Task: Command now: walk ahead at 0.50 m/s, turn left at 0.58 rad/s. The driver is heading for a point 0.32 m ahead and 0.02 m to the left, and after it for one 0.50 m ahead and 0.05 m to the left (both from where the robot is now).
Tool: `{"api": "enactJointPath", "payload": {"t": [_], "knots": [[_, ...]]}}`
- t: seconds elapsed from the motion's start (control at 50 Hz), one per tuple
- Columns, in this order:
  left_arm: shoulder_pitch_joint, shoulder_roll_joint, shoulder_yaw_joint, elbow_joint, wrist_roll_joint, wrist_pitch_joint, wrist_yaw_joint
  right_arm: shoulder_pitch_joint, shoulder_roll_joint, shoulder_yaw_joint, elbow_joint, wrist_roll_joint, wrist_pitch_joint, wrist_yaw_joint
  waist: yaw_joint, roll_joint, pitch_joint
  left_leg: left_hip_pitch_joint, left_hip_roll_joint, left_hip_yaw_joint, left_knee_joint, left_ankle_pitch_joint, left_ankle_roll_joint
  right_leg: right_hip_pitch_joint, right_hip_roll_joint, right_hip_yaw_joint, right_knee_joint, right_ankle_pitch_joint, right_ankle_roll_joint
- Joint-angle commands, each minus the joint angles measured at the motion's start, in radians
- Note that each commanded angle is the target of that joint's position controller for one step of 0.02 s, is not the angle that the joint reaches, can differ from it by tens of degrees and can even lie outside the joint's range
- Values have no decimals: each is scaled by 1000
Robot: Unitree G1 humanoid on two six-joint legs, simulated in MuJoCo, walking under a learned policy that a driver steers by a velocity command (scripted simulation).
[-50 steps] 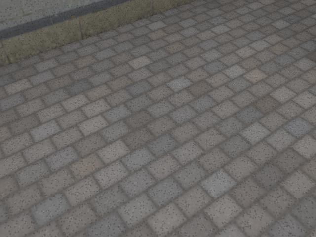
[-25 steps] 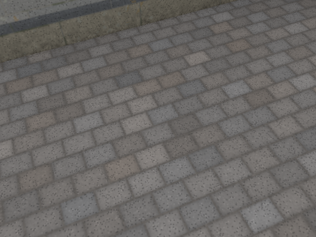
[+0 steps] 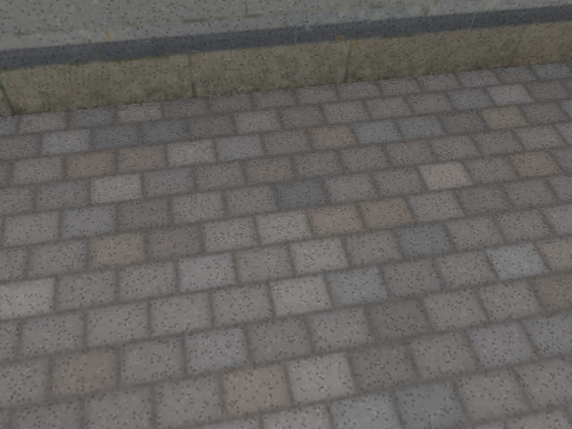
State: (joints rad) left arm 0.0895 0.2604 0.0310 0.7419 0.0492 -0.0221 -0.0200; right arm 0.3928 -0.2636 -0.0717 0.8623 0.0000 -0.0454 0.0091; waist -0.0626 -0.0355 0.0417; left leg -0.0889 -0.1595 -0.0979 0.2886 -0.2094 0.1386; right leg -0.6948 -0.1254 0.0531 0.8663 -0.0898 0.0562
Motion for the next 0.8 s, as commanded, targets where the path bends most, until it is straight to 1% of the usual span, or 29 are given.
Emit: {"api": "enactJointPath", "payload": {"t": [0.02,0.08,0.12,0.14,0.16,0.18,0.2,0.22,0.24,0.26,0.28,0.3,0.32,0.36,0.38,0.42,0.46,0.52,0.58,0.62,0.64,0.66,0.68,0.7,0.72,0.74,0.76,0.78,0.8], "knots": [[-118,68,9,-96,-5,-13,-5,76,-154,-35,-44,-2,-10,-10,-23,89,-5,52,251,-226,-49,346,88,-40,51,-37,-94,73,3],[-200,68,0,-133,-12,-25,-10,113,-159,-35,-45,-13,-7,-18,-48,102,2,113,263,-256,6,443,92,-28,87,-43,-189,55,-11],[-198,81,-1,-147,-17,-34,-9,100,-171,-38,-54,-17,-6,-25,-33,116,-1,119,278,-285,42,486,74,49,106,-31,-260,31,-31],[-156,93,3,-140,-19,-38,-6,70,-181,-40,-63,-17,-7,-28,-5,124,-7,93,278,-291,65,509,54,139,118,-27,-304,6,-44],[-77,112,10,-119,-22,-43,1,28,-193,-42,-74,-18,-9,-28,38,130,-30,45,266,-286,117,590,29,278,144,-33,-338,-38,-61],[43,141,23,-83,-24,-50,13,8,-202,-43,-79,-16,-14,-20,90,111,-90,16,232,-273,240,667,7,444,168,-45,-373,-54,-81],[184,178,37,-56,-14,-64,27,-4,-186,-38,-83,-6,-23,-9,163,58,-178,-76,170,-224,443,584,-18,667,96,8,-414,-50,-115],[329,259,56,-59,13,-66,48,29,-91,-13,-120,19,-31,-5,194,-81,-342,-253,97,-125,742,198,-45,921,-179,301,-445,-276,-172],[278,299,67,-62,5,-51,44,113,-85,-10,-151,19,-25,-7,107,-301,-408,-473,-5,-40,930,-346,-57,995,-343,746,-572,-278,-272],[202,203,55,-76,-6,-40,37,98,-142,-16,-107,-13,-6,-16,81,-108,-255,-550,95,-39,1015,-269,-56,860,-312,673,-566,-361,-273],[150,120,34,-83,-15,-40,35,26,-138,-15,-103,-22,1,-8,83,5,-126,-535,120,-19,998,-194,-68,723,-263,492,-570,-203,-262],[127,83,22,-76,-13,-43,33,-2,-118,-14,-107,-20,8,-4,64,29,-62,-509,147,-6,951,-168,-80,632,-212,338,-579,25,-238],[141,78,18,-60,-18,-51,35,-17,-112,-17,-115,-32,21,2,52,-20,-45,-488,166,2,916,-171,-92,591,-181,229,-576,233,-225],[169,86,19,-36,-28,-70,27,-2,-97,-17,-115,-36,46,13,35,-64,-64,-447,156,29,910,-169,-108,560,-150,95,-559,548,-222],[173,92,21,-31,-32,-76,24,-14,-92,-16,-125,-33,52,18,28,-74,-81,-458,150,34,900,-149,-112,571,-147,53,-558,620,-225],[163,105,26,-27,-36,-74,25,-68,-81,-12,-153,-31,61,28,24,-89,-81,-495,155,48,846,-95,-124,575,-146,-17,-572,645,-231],[156,109,28,-24,-36,-62,31,-129,-66,-3,-182,-31,66,38,31,-97,-68,-504,165,76,745,-20,-132,567,-132,-85,-582,622,-227],[148,117,32,-21,-39,-48,34,-202,-39,15,-212,-30,64,53,45,-97,-65,-400,175,124,541,104,-122,525,-103,-182,-568,548,-206],[193,148,44,-5,-40,-38,32,-252,-50,15,-236,-36,63,53,73,-95,-70,-324,154,149,410,71,-104,551,-122,-187,-510,531,-193],[213,164,50,4,-43,-24,34,-251,-65,10,-244,-41,58,46,79,-96,-72,-299,139,148,336,4,-81,593,-139,-170,-439,527,-188],[216,167,52,8,-46,-14,37,-222,-70,7,-237,-45,50,41,66,-80,-84,-252,126,145,267,10,-66,599,-132,-172,-361,511,-177],[228,163,50,14,-48,-6,38,-155,-79,2,-213,-56,35,33,35,-17,-125,-143,109,138,153,118,-50,581,-94,-198,-225,436,-149],[285,136,41,-1,-42,-3,36,-88,-156,-14,-210,-69,20,20,19,132,-211,43,284,-47,136,462,-5,453,-40,-234,-17,152,-100],[345,44,12,-47,-50,11,30,-101,-241,-30,-240,-43,25,8,51,316,-311,199,594,-408,143,888,198,219,127,-220,248,-592,-52],[294,88,27,-7,-19,44,36,-28,-156,-9,-207,11,28,-1,11,106,-334,158,541,-307,192,1002,204,253,82,-55,289,-586,-49],[279,71,18,-24,-43,52,35,-92,-146,-5,-212,9,39,-18,22,216,-303,107,528,-277,121,762,239,217,97,-59,314,-550,-42],[221,82,16,-18,-37,53,38,-160,-99,10,-210,-1,48,-26,37,164,-180,-2,460,-226,54,548,185,201,69,-44,263,-478,-39],[191,95,23,-21,-29,56,39,-224,-77,20,-213,-4,51,-34,63,177,-118,-71,399,-171,29,476,131,221,65,-43,204,-426,-39],[227,97,24,4,-24,63,38,-248,-56,30,-208,-14,53,-34,84,170,-107,-125,360,-114,23,511,106,283,76,-57,174,-389,-34]]}}
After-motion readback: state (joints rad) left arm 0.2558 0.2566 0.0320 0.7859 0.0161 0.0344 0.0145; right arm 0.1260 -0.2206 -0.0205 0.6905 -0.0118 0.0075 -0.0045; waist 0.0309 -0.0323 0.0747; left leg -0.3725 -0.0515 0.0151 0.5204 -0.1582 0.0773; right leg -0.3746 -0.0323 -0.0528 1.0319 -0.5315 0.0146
